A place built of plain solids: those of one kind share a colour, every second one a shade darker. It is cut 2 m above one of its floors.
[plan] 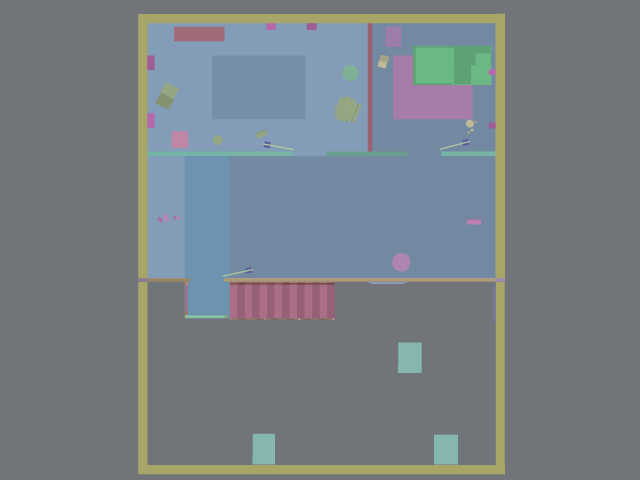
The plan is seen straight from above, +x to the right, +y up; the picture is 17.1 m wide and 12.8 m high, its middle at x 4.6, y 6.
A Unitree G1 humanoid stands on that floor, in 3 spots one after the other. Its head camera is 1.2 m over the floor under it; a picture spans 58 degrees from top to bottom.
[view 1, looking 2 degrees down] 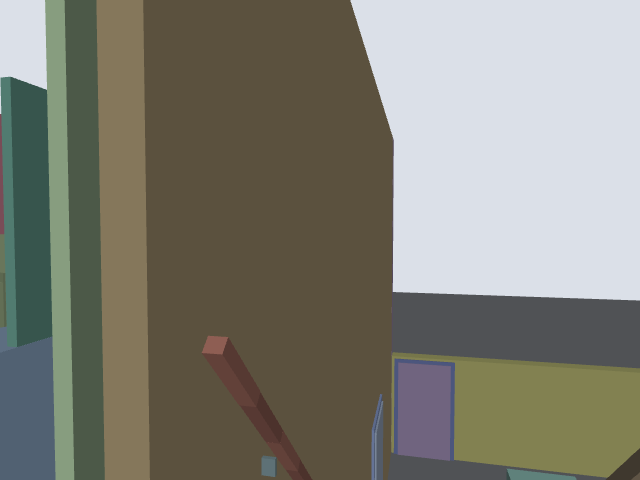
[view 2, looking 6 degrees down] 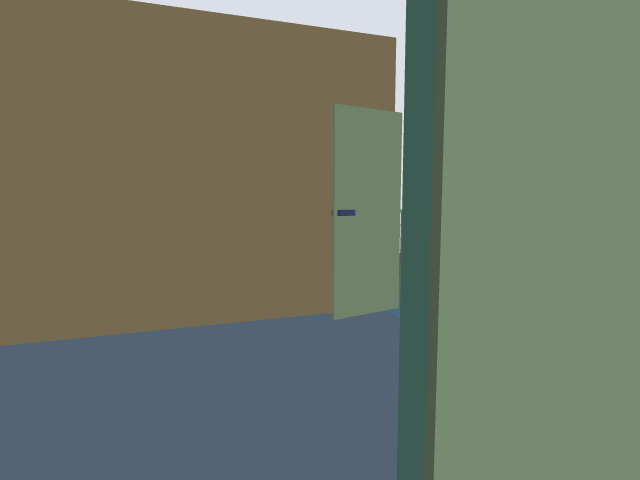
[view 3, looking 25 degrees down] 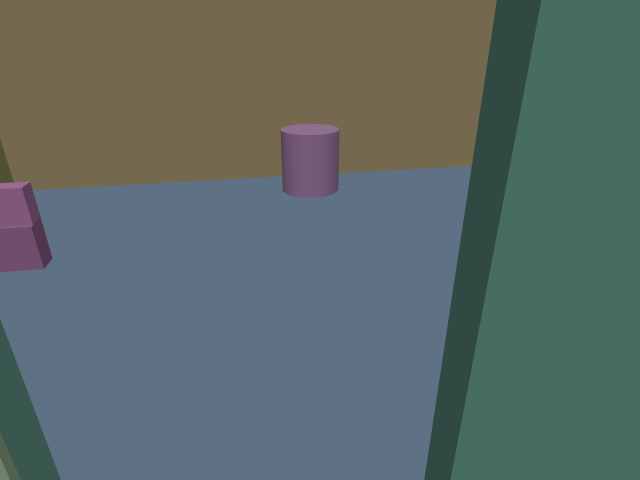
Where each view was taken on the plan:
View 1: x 1.34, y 4.40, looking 13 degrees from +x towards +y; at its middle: stair_wall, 2.17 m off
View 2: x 4.32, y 9.00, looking -110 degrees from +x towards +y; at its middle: stair_wall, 4.30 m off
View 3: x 7.38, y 9.00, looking -101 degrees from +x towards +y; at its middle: upper_floor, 2.84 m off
